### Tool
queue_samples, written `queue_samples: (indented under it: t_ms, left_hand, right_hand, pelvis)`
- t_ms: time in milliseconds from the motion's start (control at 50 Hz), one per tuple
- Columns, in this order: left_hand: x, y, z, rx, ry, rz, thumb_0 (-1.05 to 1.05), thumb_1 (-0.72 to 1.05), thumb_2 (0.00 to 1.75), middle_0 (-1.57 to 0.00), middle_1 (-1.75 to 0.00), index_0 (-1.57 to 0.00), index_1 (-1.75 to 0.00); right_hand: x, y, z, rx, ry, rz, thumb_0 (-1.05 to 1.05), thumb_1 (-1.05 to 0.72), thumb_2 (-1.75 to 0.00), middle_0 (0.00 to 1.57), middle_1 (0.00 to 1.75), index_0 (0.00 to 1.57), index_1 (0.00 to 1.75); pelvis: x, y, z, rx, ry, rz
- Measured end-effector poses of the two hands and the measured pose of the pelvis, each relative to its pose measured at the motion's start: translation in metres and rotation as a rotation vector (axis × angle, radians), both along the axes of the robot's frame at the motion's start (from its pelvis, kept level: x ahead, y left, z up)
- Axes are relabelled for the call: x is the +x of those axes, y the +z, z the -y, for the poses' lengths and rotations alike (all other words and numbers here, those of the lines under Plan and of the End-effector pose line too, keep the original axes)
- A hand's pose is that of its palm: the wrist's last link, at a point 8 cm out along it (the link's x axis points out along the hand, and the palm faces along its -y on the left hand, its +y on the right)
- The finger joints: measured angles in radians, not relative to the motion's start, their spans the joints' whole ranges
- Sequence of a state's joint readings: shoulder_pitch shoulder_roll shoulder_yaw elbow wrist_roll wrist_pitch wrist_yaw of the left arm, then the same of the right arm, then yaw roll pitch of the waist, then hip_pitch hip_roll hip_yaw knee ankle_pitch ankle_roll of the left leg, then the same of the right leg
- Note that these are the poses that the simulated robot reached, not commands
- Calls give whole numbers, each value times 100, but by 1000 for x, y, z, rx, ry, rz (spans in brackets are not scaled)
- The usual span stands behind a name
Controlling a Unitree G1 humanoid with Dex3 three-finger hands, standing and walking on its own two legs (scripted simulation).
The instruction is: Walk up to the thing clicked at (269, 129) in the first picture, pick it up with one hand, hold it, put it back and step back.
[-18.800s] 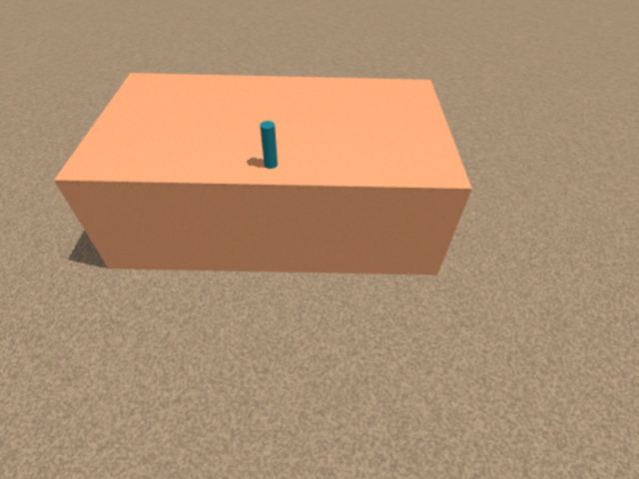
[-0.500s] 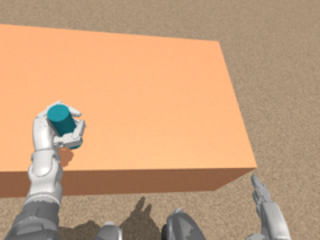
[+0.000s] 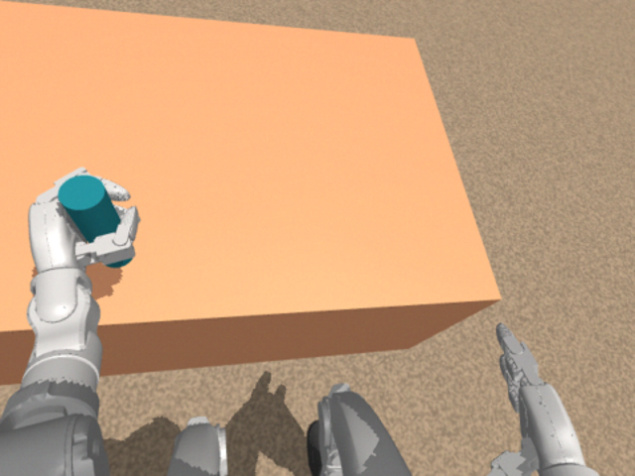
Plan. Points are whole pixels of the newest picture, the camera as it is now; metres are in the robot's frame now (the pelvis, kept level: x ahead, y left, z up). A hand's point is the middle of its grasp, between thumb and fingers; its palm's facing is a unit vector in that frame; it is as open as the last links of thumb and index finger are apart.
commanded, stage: crouch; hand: left
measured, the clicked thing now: (102, 226) +0.45 +0.20 -0.02
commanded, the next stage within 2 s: lower in 0.06 s
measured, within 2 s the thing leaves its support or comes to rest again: rests again in 0.88 s
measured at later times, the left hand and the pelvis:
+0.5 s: hand (126, 235) +0.46 +0.18 -0.07, palm faces +0.17 -0.99 -0.02, open 5.6 cm; pelvis -0.01 -0.01 -0.03, yaw +0 degrees
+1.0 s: hand (133, 246) +0.47 +0.18 -0.11, palm faces +0.15 -0.99 -0.03, open 5.5 cm; pelvis -0.01 +0.00 -0.05, yaw -1 degrees
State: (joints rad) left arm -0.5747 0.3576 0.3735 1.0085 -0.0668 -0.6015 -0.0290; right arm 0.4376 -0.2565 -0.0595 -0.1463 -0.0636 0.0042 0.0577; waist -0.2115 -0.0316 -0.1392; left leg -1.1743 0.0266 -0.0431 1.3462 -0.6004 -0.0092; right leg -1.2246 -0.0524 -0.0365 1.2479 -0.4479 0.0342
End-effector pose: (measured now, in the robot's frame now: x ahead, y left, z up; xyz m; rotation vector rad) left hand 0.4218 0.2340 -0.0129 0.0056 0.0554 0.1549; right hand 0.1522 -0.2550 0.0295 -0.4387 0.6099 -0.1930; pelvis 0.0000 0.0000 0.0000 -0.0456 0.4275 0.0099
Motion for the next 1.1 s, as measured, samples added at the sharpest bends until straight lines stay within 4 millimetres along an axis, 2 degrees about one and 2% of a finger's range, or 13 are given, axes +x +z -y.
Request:
queue_samples:
  t_ms: [260, 540, 700, 960, 1100]
  left_hand:
    - [8, -17, 1, -1, 6, -12, -2, 11, 115, -97, -114, -101, -115]
    - [14, -61, 1, 6, 12, -29, -2, 11, 115, -97, -113, -101, -115]
    - [18, -79, 1, 4, 3, -40, -2, 11, 115, -97, -114, -100, -116]
    - [19, -97, 1, 13, -3, -47, -2, 11, 115, -97, -114, -100, -116]
    - [17, -98, 0, 19, -7, -20, -2, 11, 115, -97, -114, -101, -116]
  right_hand:
    - [-1, 5, 6, -39, 3, 26, -1, 53, -5, 6, 5, 7, 5]
    - [-1, -2, 8, -90, 31, 31, -1, 53, -5, 6, 5, 7, 5]
    - [-3, -3, 10, -126, 29, 26, -1, 52, -6, 6, 5, 7, 5]
    - [-3, -2, 4, -147, 33, 48, -1, 52, -6, 6, 5, 7, 5]
    - [-4, -3, 0, -151, 46, 60, -1, 53, -6, 6, 5, 7, 5]
  pelvis:
    - [-2, -10, 4, 0, 0, -25]
    - [-8, -32, 6, -5, -1, -78]
    - [-8, -42, 5, -14, -2, -101]
    - [-10, -52, 1, -21, -4, -117]
    - [-14, -57, 0, -24, -2, -116]
